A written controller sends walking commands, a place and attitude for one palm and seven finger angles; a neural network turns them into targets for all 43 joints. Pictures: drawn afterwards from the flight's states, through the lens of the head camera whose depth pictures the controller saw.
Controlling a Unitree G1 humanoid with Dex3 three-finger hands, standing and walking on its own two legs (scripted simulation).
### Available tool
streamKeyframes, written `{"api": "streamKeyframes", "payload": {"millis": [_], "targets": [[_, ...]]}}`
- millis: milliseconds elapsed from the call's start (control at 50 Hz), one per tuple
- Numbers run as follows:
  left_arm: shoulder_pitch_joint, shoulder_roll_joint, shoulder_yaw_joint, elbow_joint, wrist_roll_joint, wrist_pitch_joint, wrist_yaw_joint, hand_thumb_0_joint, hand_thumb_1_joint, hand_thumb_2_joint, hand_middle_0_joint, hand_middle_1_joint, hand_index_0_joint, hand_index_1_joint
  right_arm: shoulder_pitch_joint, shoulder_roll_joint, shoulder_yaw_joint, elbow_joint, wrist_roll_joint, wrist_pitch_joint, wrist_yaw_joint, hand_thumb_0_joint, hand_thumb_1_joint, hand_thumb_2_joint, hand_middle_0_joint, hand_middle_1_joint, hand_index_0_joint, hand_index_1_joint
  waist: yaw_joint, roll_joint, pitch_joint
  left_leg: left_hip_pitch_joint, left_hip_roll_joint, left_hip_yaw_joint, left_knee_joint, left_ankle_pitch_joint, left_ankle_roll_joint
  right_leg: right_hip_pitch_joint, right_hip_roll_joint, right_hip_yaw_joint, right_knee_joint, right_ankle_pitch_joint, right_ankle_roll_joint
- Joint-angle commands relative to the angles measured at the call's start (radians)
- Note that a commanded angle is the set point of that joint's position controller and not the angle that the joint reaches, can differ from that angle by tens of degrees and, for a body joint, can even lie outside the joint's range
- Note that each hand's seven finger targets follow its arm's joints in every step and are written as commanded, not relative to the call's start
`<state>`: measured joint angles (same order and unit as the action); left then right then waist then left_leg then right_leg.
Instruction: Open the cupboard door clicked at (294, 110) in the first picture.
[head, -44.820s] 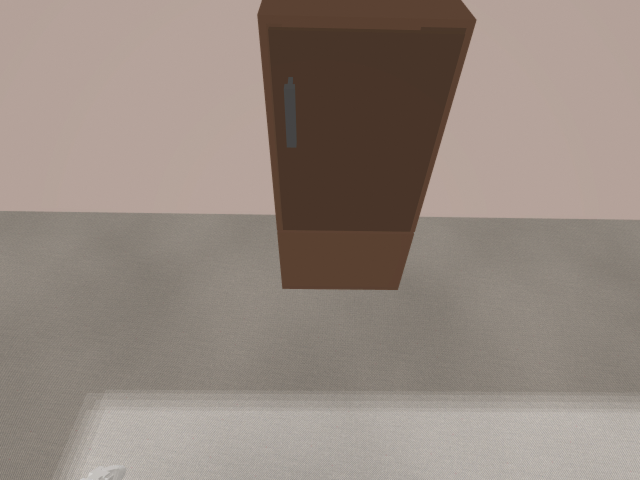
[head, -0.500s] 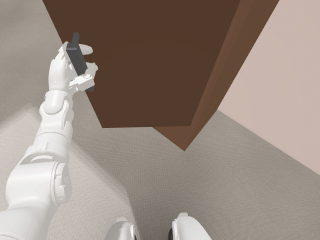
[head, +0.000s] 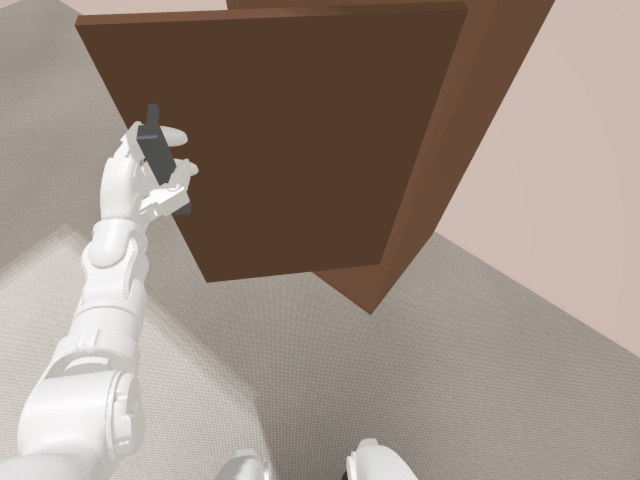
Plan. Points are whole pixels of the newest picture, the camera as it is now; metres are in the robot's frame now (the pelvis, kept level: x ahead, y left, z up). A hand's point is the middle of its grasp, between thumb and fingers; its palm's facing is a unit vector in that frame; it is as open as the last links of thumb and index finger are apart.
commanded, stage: pull the door open along its arc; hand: left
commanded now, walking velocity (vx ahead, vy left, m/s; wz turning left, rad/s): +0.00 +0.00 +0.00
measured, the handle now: (168, 162) +0.51 +0.17 +0.07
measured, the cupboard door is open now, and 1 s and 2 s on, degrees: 46 80 83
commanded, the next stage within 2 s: open thumb and fingers to let go in 0.72 s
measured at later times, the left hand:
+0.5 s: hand (231, 288) +0.32 +0.08 +0.08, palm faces +0.35 -0.94 +0.01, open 6.2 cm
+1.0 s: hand (265, 320) +0.28 +0.04 +0.08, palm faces +0.37 -0.93 -0.01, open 6.4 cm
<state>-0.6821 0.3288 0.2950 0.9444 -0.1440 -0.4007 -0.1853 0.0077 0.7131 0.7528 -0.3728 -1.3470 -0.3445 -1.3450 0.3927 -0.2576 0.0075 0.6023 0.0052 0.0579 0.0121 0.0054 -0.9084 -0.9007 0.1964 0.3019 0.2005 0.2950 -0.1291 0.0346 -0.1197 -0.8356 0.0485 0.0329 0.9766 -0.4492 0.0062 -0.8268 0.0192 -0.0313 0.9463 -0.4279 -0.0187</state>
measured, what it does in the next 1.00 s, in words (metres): stands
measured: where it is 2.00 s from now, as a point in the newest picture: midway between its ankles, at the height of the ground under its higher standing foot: outside the picture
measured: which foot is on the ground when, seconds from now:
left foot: down 0.00-1.00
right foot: down 0.00-1.00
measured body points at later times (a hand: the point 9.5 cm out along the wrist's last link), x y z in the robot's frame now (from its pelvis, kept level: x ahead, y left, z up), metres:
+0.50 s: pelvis +0.01 -0.02 +0.01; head +0.04 -0.03 +0.46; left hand +0.30 +0.13 +0.08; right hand +0.20 -0.22 -0.08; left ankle +0.01 +0.12 -0.68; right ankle +0.01 -0.11 -0.68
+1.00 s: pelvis +0.01 -0.04 +0.01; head +0.03 -0.06 +0.46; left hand +0.26 +0.09 +0.08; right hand +0.19 -0.24 -0.09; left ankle +0.01 +0.12 -0.68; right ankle +0.01 -0.11 -0.68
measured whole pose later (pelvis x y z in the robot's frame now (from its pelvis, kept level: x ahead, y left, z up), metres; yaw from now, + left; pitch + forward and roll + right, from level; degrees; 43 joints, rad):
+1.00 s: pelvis +0.01 -0.04 +0.01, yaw +4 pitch +8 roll +1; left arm 0.15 -0.08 -0.25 0.08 0.06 -0.23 0.53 -0.01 0.59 0.76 -0.38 -1.32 -0.37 -1.33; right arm 0.21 -0.19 0.00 0.56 -0.07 -0.02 0.01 0.01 -0.91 -0.90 0.19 0.30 0.20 0.29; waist -0.01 0.04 -0.11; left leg -0.62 0.02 -0.03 0.91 -0.44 -0.04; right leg -0.61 0.00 -0.10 0.94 -0.48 -0.07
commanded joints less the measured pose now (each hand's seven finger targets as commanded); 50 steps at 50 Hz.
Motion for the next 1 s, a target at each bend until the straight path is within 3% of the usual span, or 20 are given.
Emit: {"api": "streamKeyframes", "payload": {"millis": [0, 40, 60, 80, 100, 140, 160, 180, 240, 260, 300, 360, 500, 540, 660, 720, 760, 800, 920, 980], "targets": [[-0.079, 0.11, -0.027, -0.35, -0.027, -0.06, -0.008, 0.0, 0.9, 0.9, -0.4, -1.35, -0.4, -1.35, 0.043, -0.146, -0.06, -0.13, 0.017, -0.033, 0.002, 0.0, -0.9, -0.9, 0.2, 0.3, 0.2, 0.3, 0.068, -0.019, -0.414, 0.266, -0.048, -0.013, -0.125, 0.386, 0.022, 0.315, 0.022, 0.0, -0.115, 0.462, -0.005], [0.044, 0.066, -0.059, -0.443, -0.037, -0.049, -0.002, 0.0, 0.9, 0.9, -0.4, -1.35, -0.4, -1.35, 0.012, -0.139, -0.06, -0.154, 0.022, -0.038, 0.006, 0.0, -0.9, -0.9, 0.2, 0.3, 0.2, 0.3, 0.084, -0.012, -0.382, 0.266, -0.052, -0.004, -0.145, 0.365, 0.022, 0.338, 0.019, 0.0, -0.129, 0.454, -0.005], [0.098, 0.084, -0.043, -0.491, -0.041, -0.047, 0.005, 0.0, 0.9, 0.9, -0.4, -1.35, -0.4, -1.35, 0.003, -0.142, -0.062, -0.167, 0.022, -0.04, 0.005, 0.0, -0.9, -0.9, 0.2, 0.3, 0.2, 0.3, 0.093, -0.033, -0.382, 0.265, -0.053, -0.002, -0.147, 0.375, 0.026, 0.362, 0.019, 0.001, -0.127, 0.466, -0.006], [0.132, 0.041, 0.099, -0.553, -0.12, -0.035, 0.159, 0.0, 0.9, 0.9, -0.4, -1.35, -0.4, -1.35, -0.041, -0.101, -0.06, -0.168, 0.016, -0.049, 0.005, 0.0, -0.9, -0.9, 0.2, 0.3, 0.2, 0.3, 0.181, -0.057, -0.348, 0.217, -0.054, 0.005, -0.168, 0.353, 0.009, 0.375, 0.017, -0.016, -0.146, 0.417, 0.0], [0.199, -0.037, 0.007, -0.586, -0.087, -0.022, 0.233, 0.0, 0.9, 0.9, -0.4, -1.35, -0.4, -1.35, -0.053, -0.101, -0.057, -0.171, 0.01, -0.06, 0.012, 0.0, -0.9, -0.9, 0.2, 0.3, 0.2, 0.3, 0.143, -0.047, -0.322, 0.236, -0.054, 0.01, -0.172, 0.336, 0.006, 0.36, 0.017, -0.018, -0.148, 0.399, 0.005], [0.319, -0.056, 0.006, -0.68, -0.041, -0.014, 0.351, 0.0, 0.9, 0.9, -0.4, -1.35, -0.4, -1.35, -0.066, -0.095, -0.06, -0.173, -0.006, -0.069, 0.022, 0.0, -0.9, -0.9, 0.2, 0.3, 0.2, 0.3, 0.16, -0.072, -0.316, 0.237, -0.053, 0.008, -0.173, 0.357, 0.002, 0.38, 0.009, -0.022, -0.139, 0.414, 0.003], [0.361, -0.051, 0.006, -0.732, -0.008, -0.016, 0.407, 0.0, 0.9, 0.9, -0.4, -1.35, -0.4, -1.35, -0.077, -0.09, -0.058, -0.176, -0.016, -0.07, 0.023, 0.0, -0.9, -0.9, 0.2, 0.3, 0.2, 0.3, 0.174, -0.049, -0.324, 0.243, -0.055, 0.008, -0.171, 0.377, 0.002, 0.398, 0.005, -0.018, -0.131, 0.43, 0.0], [0.395, -0.09, -0.026, -0.775, 0.018, -0.013, 0.454, 0.0, 0.9, 0.9, -0.4, -1.35, -0.4, -1.35, -0.096, -0.077, -0.055, -0.18, -0.021, -0.07, 0.028, 0.0, -0.9, -0.9, 0.2, 0.3, 0.2, 0.3, 0.178, -0.027, -0.318, 0.252, -0.055, 0.008, -0.176, 0.376, -0.002, 0.397, 0.001, -0.018, -0.127, 0.426, -0.002], [0.439, -0.169, -0.101, -0.839, 0.094, 0.006, 0.581, 0.0, 0.9, 0.9, -0.4, -1.35, -0.4, -1.35, -0.142, -0.061, -0.051, -0.182, -0.042, -0.064, 0.028, 0.0, -0.9, -0.9, 0.2, 0.3, 0.2, 0.3, 0.171, -0.07, -0.279, 0.25, -0.054, 0.003, -0.177, 0.332, -0.004, 0.389, -0.009, -0.012, -0.137, 0.382, -0.002], [0.475, -0.187, -0.125, -0.833, 0.126, 0.018, 0.622, 0.0, 0.9, 0.9, -0.4, -1.35, -0.4, -1.35, -0.15, -0.06, -0.052, -0.184, -0.048, -0.059, 0.023, 0.0, -0.9, -0.9, 0.2, 0.3, 0.2, 0.3, 0.166, -0.116, -0.255, 0.244, -0.053, -0.005, -0.178, 0.314, 0.0, 0.387, -0.009, -0.01, -0.148, 0.362, 0.0], [0.47, -0.235, -0.188, -0.881, 0.167, 0.041, 0.682, 0.0, 0.9, 0.9, -0.4, -1.35, -0.4, -1.35, -0.186, -0.049, -0.047, -0.189, -0.054, -0.052, 0.017, 0.0, -0.9, -0.9, 0.2, 0.3, 0.2, 0.3, 0.16, -0.077, -0.246, 0.255, -0.058, -0.002, -0.18, 0.274, 0.0, 0.382, -0.017, 0.001, -0.165, 0.325, -0.001], [0.507, -0.285, -0.265, -0.91, 0.202, 0.059, 0.701, 0.0, 0.9, 0.9, -0.4, -1.35, -0.4, -1.35, -0.199, -0.041, -0.047, -0.188, -0.058, -0.041, 0.001, 0.0, -0.9, -0.9, 0.2, 0.3, 0.2, 0.3, 0.14, -0.122, -0.236, 0.276, -0.057, -0.008, -0.179, 0.262, 0.003, 0.393, -0.018, 0.009, -0.187, 0.326, -0.002], [0.647, -0.386, -0.391, -0.994, 0.194, 0.073, 0.68, 0.0, 0.9, 0.9, -0.4, -1.35, -0.4, -1.35, -0.244, -0.017, -0.034, -0.205, -0.06, -0.045, -0.009, 0.0, -0.9, -0.9, 0.2, 0.3, 0.2, 0.3, 0.142, -0.099, -0.197, 0.304, -0.062, -0.011, -0.184, 0.265, 0.0, 0.42, -0.031, 0.018, -0.209, 0.378, 0.001], [0.713, -0.418, -0.436, -1.045, 0.206, 0.074, 0.685, 0.0, 0.9, 0.9, -0.4, -1.35, -0.4, -1.35, -0.247, -0.009, -0.036, -0.215, -0.063, -0.052, -0.006, 0.0, -0.9, -0.9, 0.2, 0.3, 0.2, 0.3, 0.142, -0.106, -0.222, 0.318, -0.061, -0.012, -0.179, 0.289, 0.0, 0.439, -0.033, 0.018, -0.2, 0.423, 0.002], [0.867, -0.494, -0.558, -1.141, 0.244, 0.101, 0.695, 0.0, 0.9, 0.9, -0.4, -1.35, -0.4, -1.35, -0.259, 0.005, -0.027, -0.244, -0.063, -0.081, 0.004, 0.0, -0.9, -0.9, 0.2, 0.3, 0.2, 0.3, 0.131, -0.114, -0.178, 0.304, -0.066, -0.025, -0.165, 0.273, -0.001, 0.436, -0.044, 0.025, -0.207, 0.454, 0.006], [0.875, -0.537, -0.596, -1.154, 0.225, 0.11, 0.701, 0.0, 0.9, 0.9, -0.4, -1.35, -0.4, -1.35, -0.282, 0.008, -0.024, -0.243, -0.061, -0.104, 0.007, 0.0, -0.9, -0.9, 0.2, 0.3, 0.2, 0.3, 0.125, -0.127, -0.159, 0.294, -0.072, -0.029, -0.148, 0.23, -0.001, 0.406, -0.051, 0.033, -0.225, 0.397, 0.014], [0.855, -0.546, -0.615, -1.162, 0.23, 0.117, 0.71, 0.0, 0.9, 0.9, -0.4, -1.35, -0.4, -1.35, -0.288, 0.006, -0.023, -0.239, -0.06, -0.118, 0.009, 0.0, -0.9, -0.9, 0.2, 0.3, 0.2, 0.3, 0.12, -0.103, -0.145, 0.299, -0.073, -0.032, -0.138, 0.216, -0.001, 0.378, -0.049, 0.035, -0.232, 0.339, 0.008], [0.713, -0.488, -0.559, -1.13, 0.237, 0.113, 0.733, 0.0, 0.9, 0.9, -0.4, -1.35, -0.4, -1.35, -0.283, -0.001, -0.022, -0.211, -0.066, -0.12, -0.001, 0.0, -0.9, -0.9, 0.2, 0.3, 0.2, 0.3, 0.105, -0.12, -0.137, 0.275, -0.075, -0.039, -0.124, 0.19, 0.0, 0.338, -0.056, 0.047, -0.23, 0.292, 0.013], [0.682, -0.492, -0.554, -1.081, 0.23, 0.108, 0.724, 0.0, 0.48, 0.72, -0.37, -1.305, -0.37, -1.305, -0.271, -0.003, -0.028, -0.203, -0.067, -0.132, -0.012, 0.0, -0.9, -0.9, 0.2, 0.3, 0.2, 0.3, 0.115, -0.164, -0.184, 0.262, -0.079, -0.04, -0.123, 0.173, 0.002, 0.366, -0.073, 0.079, -0.249, 0.27, 0.024], [0.693, -0.504, -0.574, -1.084, 0.237, 0.103, 0.709, 0.0, 0.27, 0.63, -0.355, -1.283, -0.355, -1.283, -0.262, -0.004, -0.031, -0.208, -0.065, -0.132, -0.009, 0.0, -0.9, -0.9, 0.2, 0.3, 0.2, 0.3, 0.115, -0.136, -0.195, 0.273, -0.075, -0.038, -0.125, 0.198, 0.004, 0.369, -0.068, 0.061, -0.224, 0.331, 0.02]]}}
